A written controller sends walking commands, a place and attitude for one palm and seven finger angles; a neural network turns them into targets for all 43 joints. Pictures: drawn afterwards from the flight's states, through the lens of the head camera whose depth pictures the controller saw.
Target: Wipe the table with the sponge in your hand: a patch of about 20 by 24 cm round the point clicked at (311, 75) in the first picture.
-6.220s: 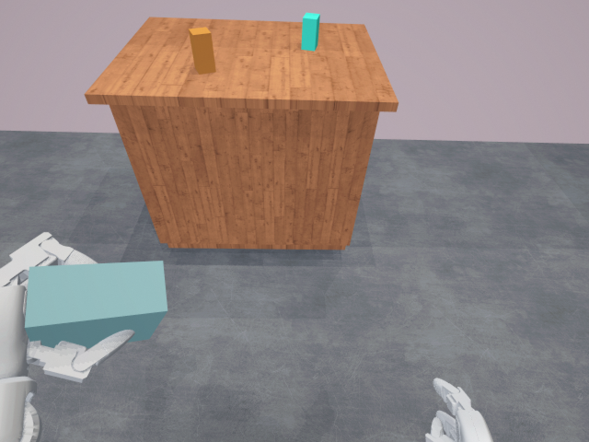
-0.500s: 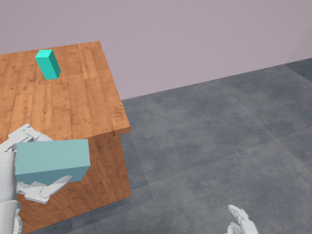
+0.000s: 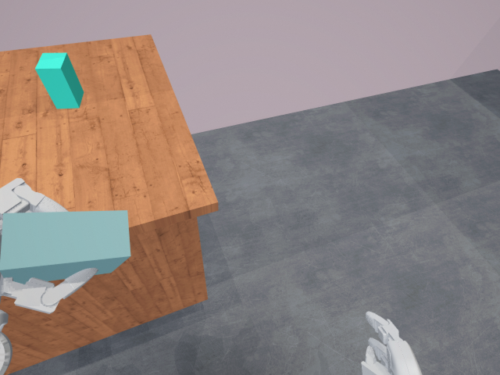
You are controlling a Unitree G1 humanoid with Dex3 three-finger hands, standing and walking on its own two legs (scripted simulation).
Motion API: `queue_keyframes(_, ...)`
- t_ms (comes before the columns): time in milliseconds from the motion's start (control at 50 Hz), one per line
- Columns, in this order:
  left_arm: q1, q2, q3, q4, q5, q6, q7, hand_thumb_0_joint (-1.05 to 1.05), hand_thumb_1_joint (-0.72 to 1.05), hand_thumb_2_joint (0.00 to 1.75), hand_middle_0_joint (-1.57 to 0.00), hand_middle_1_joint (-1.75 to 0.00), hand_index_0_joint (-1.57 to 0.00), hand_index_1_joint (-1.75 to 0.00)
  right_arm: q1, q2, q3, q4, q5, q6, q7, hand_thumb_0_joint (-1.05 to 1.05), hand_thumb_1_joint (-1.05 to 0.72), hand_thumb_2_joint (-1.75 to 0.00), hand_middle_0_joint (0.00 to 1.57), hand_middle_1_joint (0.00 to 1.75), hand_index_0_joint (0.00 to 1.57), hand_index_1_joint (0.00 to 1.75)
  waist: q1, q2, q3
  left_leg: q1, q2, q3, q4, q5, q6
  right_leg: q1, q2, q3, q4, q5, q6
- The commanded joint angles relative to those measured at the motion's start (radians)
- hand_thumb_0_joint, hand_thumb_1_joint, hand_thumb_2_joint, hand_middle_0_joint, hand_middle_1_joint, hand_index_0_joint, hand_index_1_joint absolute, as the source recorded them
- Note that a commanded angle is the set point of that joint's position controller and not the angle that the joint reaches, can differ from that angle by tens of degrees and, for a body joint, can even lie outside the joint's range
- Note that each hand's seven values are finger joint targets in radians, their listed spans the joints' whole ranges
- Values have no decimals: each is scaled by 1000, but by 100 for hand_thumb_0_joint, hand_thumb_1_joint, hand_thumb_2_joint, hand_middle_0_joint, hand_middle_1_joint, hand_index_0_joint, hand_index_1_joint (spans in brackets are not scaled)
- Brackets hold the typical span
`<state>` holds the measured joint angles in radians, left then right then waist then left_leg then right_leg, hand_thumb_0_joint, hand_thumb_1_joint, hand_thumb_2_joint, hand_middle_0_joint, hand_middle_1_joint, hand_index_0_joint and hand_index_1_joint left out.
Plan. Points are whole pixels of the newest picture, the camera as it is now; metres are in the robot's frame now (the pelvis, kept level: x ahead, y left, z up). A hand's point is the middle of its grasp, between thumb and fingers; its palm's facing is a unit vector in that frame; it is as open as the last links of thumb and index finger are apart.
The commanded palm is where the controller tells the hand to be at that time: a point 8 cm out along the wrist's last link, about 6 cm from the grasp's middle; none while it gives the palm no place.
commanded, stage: shuffle to correct the standing spot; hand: left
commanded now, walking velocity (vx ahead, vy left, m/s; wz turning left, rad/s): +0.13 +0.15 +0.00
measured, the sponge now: (84, 247) +0.24 +0.22 +0.13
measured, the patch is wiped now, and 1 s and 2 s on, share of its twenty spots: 0.00 0.00 0.00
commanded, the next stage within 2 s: come to a stop and stand still in 0.74 s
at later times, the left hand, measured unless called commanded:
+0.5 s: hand (17, 220) +0.25 +0.29 +0.16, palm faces +0.41 -0.82 -0.39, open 9.5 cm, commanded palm +0.19 +0.33 +0.18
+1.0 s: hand out of the picture +0.31 +0.35 +0.16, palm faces +0.38 -0.83 -0.41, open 9.5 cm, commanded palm +0.26 +0.39 +0.18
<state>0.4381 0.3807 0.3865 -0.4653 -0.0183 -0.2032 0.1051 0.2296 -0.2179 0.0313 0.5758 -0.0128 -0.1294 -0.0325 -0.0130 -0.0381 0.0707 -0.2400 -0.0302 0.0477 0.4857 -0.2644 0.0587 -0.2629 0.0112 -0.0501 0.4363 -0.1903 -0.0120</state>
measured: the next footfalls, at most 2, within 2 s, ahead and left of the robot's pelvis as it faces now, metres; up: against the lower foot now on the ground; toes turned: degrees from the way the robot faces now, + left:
right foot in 0.76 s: +0.13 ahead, +0.00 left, +0.00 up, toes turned -4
left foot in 1.04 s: +0.18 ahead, +0.27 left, +0.00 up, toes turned -1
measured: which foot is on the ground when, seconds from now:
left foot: down 0.00-0.74, up 0.76-1.00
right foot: down 0.00-0.56, up 0.58-0.74, down 0.76-1.00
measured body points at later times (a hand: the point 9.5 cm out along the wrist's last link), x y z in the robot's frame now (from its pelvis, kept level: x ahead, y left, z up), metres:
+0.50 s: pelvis +0.04 +0.04 -0.02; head +0.07 +0.06 +0.43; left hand +0.23 +0.33 +0.18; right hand +0.23 -0.18 -0.09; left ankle +0.00 +0.08 -0.73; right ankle +0.02 -0.11 -0.74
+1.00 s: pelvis +0.09 +0.11 +0.00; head +0.11 +0.11 +0.45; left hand +0.29 +0.39 +0.19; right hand +0.24 -0.15 -0.10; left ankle +0.15 +0.30 -0.71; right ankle +0.09 +0.00 -0.74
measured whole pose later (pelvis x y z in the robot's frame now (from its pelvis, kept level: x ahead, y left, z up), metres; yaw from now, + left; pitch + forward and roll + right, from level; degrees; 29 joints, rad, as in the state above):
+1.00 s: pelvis +0.09 +0.11 +0.00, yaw -2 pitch -1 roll +2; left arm 0.47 0.33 0.36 -0.49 -0.03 -0.18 0.13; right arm 0.22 -0.26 -0.01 0.63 0.00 -0.05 -0.05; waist 0.01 -0.01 0.05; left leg -0.41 0.09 0.00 0.73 -0.26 0.00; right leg -0.23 -0.07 -0.09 0.54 -0.29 -0.01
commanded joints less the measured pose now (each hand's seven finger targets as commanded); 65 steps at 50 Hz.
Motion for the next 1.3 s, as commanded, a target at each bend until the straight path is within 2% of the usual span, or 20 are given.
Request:
queue_keyframes(0, -18, 133, 109, -290, -22, -80, 32, 0, 10, 130, -120, -160, -120, -160, -101, -133, -61, -163, 4, -58, 2, 0, -90, -90, 20, 30, 20, 30, 12, 133, -286, 61, 115, -99, -26, 453, -69, 188, -68, 42, 30, 301, -23)
queue_keyframes(140, -10, 130, 95, -244, -26, -55, 40, 0, 10, 130, -120, -160, -120, -160, -116, -142, -71, -170, 9, -8, 3, 0, -90, -90, 20, 30, 20, 30, -2, 75, -205, -33, 104, -118, -20, 184, -43, 126, -94, 81, 75, 157, -44)
queue_keyframes(340, -65, 150, 94, -288, -28, -51, 41, 0, 10, 130, -120, -160, -120, -160, -122, -139, -73, -196, 13, 8, 9, 0, -90, -90, 20, 30, 20, 30, 6, 132, -216, 6, 110, -128, 57, 491, -82, 133, -75, 9, 145, 133, -51)
queue_keyframes(400, -7, 164, 117, -280, -34, -54, 50, 0, 10, 130, -120, -160, -120, -160, -127, -139, -81, -185, 21, 23, 15, 0, -90, -90, 20, 30, 20, 30, 22, -22, -278, -138, 47, -64, 289, 388, -101, 270, -196, 192, 143, 299, -144)
queue_keyframes(460, -51, 191, 147, -301, -34, -68, 65, 0, 10, 130, -120, -160, -120, -160, -143, -136, -77, -166, 24, 45, 23, 0, -90, -90, 20, 30, 20, 30, 22, -93, -203, -296, 68, -136, 370, -277, -48, 216, -380, 418, 56, 220, -196)
queue_keyframes(480, -72, 170, 133, -298, -35, -66, 65, 0, 10, 130, -120, -160, -120, -160, -138, -123, -70, -151, 24, 50, 22, 0, -90, -90, 20, 30, 20, 30, 2, -79, -156, -223, 100, -173, 237, -290, -32, 113, -362, 365, 94, 149, -156)
queue_keyframes(540, -103, 158, 110, -335, -26, -62, 50, 0, 10, 130, -120, -160, -120, -160, -131, -135, -77, -176, 20, 37, 1, 0, -90, -90, 20, 30, 20, 30, -25, 398, -138, 201, 218, -374, -173, 249, 5, -344, 24, -24, 555, -331, 19)
queue_keyframes(580, -170, 172, 100, -352, -22, -60, 45, 0, 10, 130, -120, -160, -120, -160, -145, -122, -76, -181, -2, 8, 10, 0, -90, -90, 20, 30, 20, 30, -12, 321, -116, 234, 232, -385, -204, 496, -100, -414, 16, 24, 759, -363, -12)
queue_keyframes(620, -120, 143, 85, -306, -25, -50, 41, 0, 10, 130, -120, -160, -120, -160, -141, -132, -94, -177, -4, -10, 23, 0, -90, -90, 20, 30, 20, 30, 12, 216, -137, 244, 139, -155, -167, 712, -158, -296, 4, -83, 524, -271, -7)
queue_keyframes(680, 41, 146, 113, -230, -37, -40, 42, 0, 10, 130, -120, -160, -120, -160, -168, -138, -90, -199, -3, -1, 25, 0, -90, -90, 20, 30, 20, 30, 62, 196, -203, -95, 59, -4, 98, 809, -194, 299, 27, -205, 11, -64, -46)
queue_keyframes(700, 89, 162, 121, -215, -32, -42, 42, 0, 10, 130, -120, -160, -120, -160, -172, -138, -92, -189, 17, 18, 27, 0, -90, -90, 20, 30, 20, 30, 93, -27, -271, -297, 8, 3, 497, 551, -158, 518, -119, -67, -74, 111, -120)
queue_keyframes(720, 57, 187, 137, -213, -40, -61, 39, 0, 10, 130, -120, -160, -120, -160, -127, -139, -86, -159, 30, 33, 24, 0, -90, -90, 20, 30, 20, 30, 30, -261, -305, -398, -8, -49, 841, -144, -37, 401, -391, 317, -62, 131, -203)
queue_keyframes(740, 39, 251, 223, -246, -50, -60, 44, 0, 10, 130, -120, -160, -120, -160, -130, -150, -87, -171, 1, 42, 14, 0, -90, -90, 20, 30, 20, 30, 10, -71, -216, -456, 27, -145, 850, -180, -41, 212, -441, 461, -134, -54, -190)
queue_keyframes(780, 95, 187, 188, -210, -58, -54, 20, 0, 10, 130, -120, -160, -120, -160, -81, -136, -95, -157, 17, 70, 29, 0, -90, -90, 20, 30, 20, 30, 1, -73, -161, -497, 83, -135, 832, -162, -64, 111, -401, 433, -192, -299, -192)
queue_keyframes(860, -89, 164, 113, -250, -25, -65, 37, 0, 10, 130, -120, -160, -120, -160, -151, -118, -79, -125, 24, 45, 2, 0, -90, -90, 20, 30, 20, 30, -9, -24, -95, -280, 139, -84, 567, -74, -61, -79, -326, 194, -178, -22, -146)
queue_keyframes(940, -83, 137, 82, -226, -21, -32, 62, 0, 10, 130, -120, -160, -120, -160, -157, -77, -60, -114, 10, -6, -35, 0, -90, -90, 20, 30, 20, 30, 24, -98, -146, 10, 33, 97, 140, 50, -58, 7, -192, 34, -90, 43, -76)
queue_keyframes(1000, -104, 137, 84, -287, -30, -14, 64, 0, 10, 130, -120, -160, -120, -160, -162, -105, -77, -136, 20, -20, -57, 0, -90, -90, 20, 30, 20, 30, 27, 91, -179, 132, 154, -110, -42, 280, -26, 6, -63, -31, 117, 17, 19)
queue_keyframes(1040, -119, 143, 94, -278, -34, -4, 52, 0, 10, 130, -120, -160, -120, -160, -153, -138, -88, -146, 34, -25, -57, 0, -90, -90, 20, 30, 20, 30, 29, 96, -157, 57, 192, -185, -88, 337, -28, 22, 11, -31, 133, -55, 32)
queue_keyframes(1080, -86, 156, 118, -292, -33, 10, 41, 0, 10, 130, -120, -160, -120, -160, -167, -95, -69, -144, 23, -28, -47, 0, -90, -90, 20, 30, 20, 30, 21, 292, -155, 26, 166, -134, -102, 454, -33, 50, 20, -41, 134, 14, 40)
queue_keyframes(1280, 29, 137, 104, -346, -51, 57, 21, 0, 10, 130, -120, -160, -120, -160, -138, -79, -67, -162, 19, -9, -10, 0, -90, -90, 20, 30, 20, 30, 21, 190, -276, 95, 123, -10, -65, 474, -88, 183, 30, -36, -58, 263, 35)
